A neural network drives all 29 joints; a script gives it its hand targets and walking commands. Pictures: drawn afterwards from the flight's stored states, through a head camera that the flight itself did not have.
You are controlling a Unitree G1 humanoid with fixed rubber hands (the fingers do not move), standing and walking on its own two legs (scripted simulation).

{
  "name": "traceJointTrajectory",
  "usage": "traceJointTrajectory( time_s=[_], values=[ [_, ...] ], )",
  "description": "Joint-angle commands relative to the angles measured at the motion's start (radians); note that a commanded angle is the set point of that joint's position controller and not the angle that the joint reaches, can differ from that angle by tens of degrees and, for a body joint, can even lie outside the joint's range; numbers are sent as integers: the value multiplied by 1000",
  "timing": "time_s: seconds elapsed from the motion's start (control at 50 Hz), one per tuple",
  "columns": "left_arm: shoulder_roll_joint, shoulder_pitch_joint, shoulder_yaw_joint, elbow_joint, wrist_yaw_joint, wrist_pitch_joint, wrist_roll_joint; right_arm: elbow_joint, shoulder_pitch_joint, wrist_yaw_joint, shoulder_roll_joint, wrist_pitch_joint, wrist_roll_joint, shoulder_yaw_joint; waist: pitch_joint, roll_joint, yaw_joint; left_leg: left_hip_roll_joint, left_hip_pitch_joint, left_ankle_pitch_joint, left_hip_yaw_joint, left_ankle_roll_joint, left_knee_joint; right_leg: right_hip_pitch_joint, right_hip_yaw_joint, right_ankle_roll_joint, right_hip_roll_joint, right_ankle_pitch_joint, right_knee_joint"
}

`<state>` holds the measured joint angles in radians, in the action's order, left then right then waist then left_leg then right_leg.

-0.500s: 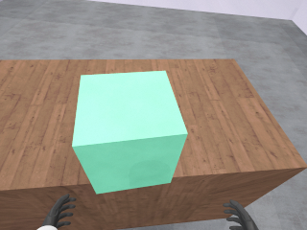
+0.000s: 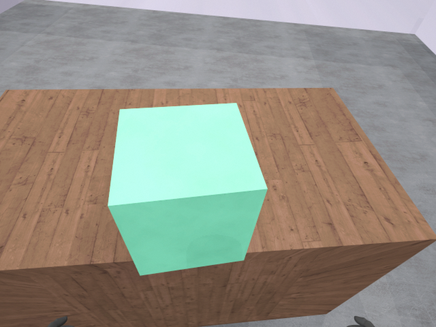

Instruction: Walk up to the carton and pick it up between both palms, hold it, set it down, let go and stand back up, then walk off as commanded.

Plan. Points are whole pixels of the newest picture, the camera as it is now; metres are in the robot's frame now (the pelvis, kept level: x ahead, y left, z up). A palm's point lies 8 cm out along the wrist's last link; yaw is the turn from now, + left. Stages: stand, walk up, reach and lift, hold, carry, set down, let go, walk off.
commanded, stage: stand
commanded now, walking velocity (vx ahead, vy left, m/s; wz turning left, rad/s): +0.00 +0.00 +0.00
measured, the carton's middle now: (187, 191) +0.35 +0.05 +0.06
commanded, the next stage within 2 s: none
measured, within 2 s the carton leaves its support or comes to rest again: neither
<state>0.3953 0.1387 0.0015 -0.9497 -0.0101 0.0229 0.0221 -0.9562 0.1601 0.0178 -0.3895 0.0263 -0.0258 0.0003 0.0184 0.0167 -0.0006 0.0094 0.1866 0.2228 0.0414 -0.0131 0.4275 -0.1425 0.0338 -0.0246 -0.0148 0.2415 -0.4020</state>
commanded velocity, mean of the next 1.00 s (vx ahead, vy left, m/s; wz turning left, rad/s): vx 0.00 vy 0.00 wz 0.00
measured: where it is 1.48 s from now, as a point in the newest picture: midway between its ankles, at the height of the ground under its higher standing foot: outside the picture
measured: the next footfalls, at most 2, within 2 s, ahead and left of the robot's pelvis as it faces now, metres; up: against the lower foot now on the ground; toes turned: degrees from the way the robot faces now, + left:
none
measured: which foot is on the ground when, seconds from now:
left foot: down 0.00-1.00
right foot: down 0.00-1.00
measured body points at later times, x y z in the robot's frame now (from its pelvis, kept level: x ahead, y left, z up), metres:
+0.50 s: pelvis -0.01 -0.01 +0.00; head +0.00 +0.00 +0.45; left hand +0.08 +0.31 -0.12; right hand +0.08 -0.33 -0.11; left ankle +0.01 +0.11 -0.74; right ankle -0.02 -0.14 -0.74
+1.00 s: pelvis +0.00 -0.01 +0.00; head +0.01 +0.00 +0.45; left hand +0.09 +0.31 -0.12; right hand +0.08 -0.33 -0.11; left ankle +0.01 +0.11 -0.74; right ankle -0.01 -0.14 -0.74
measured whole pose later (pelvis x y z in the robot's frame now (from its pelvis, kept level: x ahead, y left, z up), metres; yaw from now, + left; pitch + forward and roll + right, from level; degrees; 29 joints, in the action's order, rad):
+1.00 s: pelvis +0.00 -0.01 +0.00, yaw +0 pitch -1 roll +0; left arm 0.41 0.11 0.01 -1.07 0.00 0.02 0.01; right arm -1.07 0.12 0.01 -0.40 0.01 -0.01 0.00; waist 0.04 0.01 -0.01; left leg 0.02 0.15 0.17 0.04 0.00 0.35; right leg -0.11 0.03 -0.01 0.00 0.20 -0.33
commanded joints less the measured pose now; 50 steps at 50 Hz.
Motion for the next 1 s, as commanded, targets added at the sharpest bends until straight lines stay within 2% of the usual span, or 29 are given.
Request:
traceJointTrajectory(
  time_s=[0.0, 0.1, 0.12, 0.14, 0.2, 0.22, 0.26, 0.34, 0.4, 0.44, 0.46, 0.54, 0.66, 0.76, 0.86, 0.98],
  values=[
    [183, -34, -38, 17, 10, 17, -2, 23, -44, -12, -186, 15, 2, 46, -42, -19, 1, 113, -42, -112, -124, -31, -96, -13, 84, 63, -90, -124, 81],
    [193, -44, -35, -10, 11, 17, -7, -8, -37, -11, -186, 13, 4, 43, -30, -4, -5, 114, -44, -130, -124, -27, -106, -15, 82, 63, -92, -130, 89],
    [180, -44, -31, -13, 11, 16, -7, -9, -43, -11, -186, 14, 5, 42, -32, -30, -1, 113, -42, -122, -121, -28, -107, -10, 88, 63, -94, -133, 98],
    [191, -40, -34, -23, 12, 15, -6, -20, -39, -12, -187, 13, 6, 42, -32, -13, -3, 112, -45, -107, -121, -25, -116, -11, 86, 63, -92, -121, 98],
    [187, -44, -30, -26, 13, 14, -7, -28, -48, -13, -188, 9, 7, 43, -39, -19, -1, 116, -49, -99, -128, -26, -117, -8, 87, 66, -96, -112, 104],
    [194, -36, -31, -35, 13, 14, -6, -31, -41, -12, -185, 8, 10, 41, -34, -6, -5, 115, -47, -94, -128, -26, -119, -12, 85, 65, -94, -114, 105],
    [188, -35, -29, -38, 14, 11, -9, -39, -49, -12, -197, 9, 7, 43, -23, -23, -1, 115, -44, -87, -127, -25, -124, -16, 87, 63, -94, -111, 108],
    [198, -39, -30, -46, 15, 12, -6, -51, -46, -14, -192, 6, 11, 42, -31, -20, -6, 116, -55, -101, -125, -23, -122, -15, 89, 64, -95, -121, 111],
    [198, -28, -30, -55, 14, 15, -9, -56, -48, -13, -197, 3, 10, 42, -34, -26, -1, 113, -64, -121, -121, -22, -118, -7, 93, 65, -96, -133, 114],
    [200, -42, -30, -55, 16, 12, -10, -58, -46, -13, -188, 3, 13, 37, -34, -6, -6, 115, -55, -128, -120, -20, -118, 2, 93, 64, -102, -148, 113],
    [197, -43, -30, -56, 16, 11, -10, -56, -50, -15, -191, 3, 15, 38, -37, -20, -7, 115, -62, -121, -117, -18, -118, -7, 92, 63, -100, -147, 118],
    [196, -44, -30, -59, 16, 10, -9, -64, -57, -14, -195, 1, 11, 40, -36, -7, -6, 118, -68, -122, -117, -19, -119, -8, 94, 65, -100, -139, 124],
    [199, -47, -29, -67, 17, 9, -12, -72, -54, -15, -192, -1, 12, 36, -30, -25, -5, 119, -60, -120, -115, -19, -124, 2, 96, 62, -103, -152, 124],
    [196, -51, -27, -69, 15, 8, -10, -71, -57, -18, -187, 0, 13, 37, -38, -10, -5, 120, -70, -141, -116, -16, -125, 10, 83, 61, -99, -162, 119],
    [199, -48, -27, -74, 17, 5, -13, -77, -57, -17, -194, -2, 16, 36, -31, -27, -4, 122, -68, -137, -120, -17, -133, 7, 87, 60, -101, -159, 120],
    [197, -55, -27, -77, 17, 6, -14, -81, -60, -20, -192, -3, 14, 36, -48, -19, -5, 125, -87, -164, -114, -16, -132, 13, 81, 57, -99, -177, 116]
  ],
)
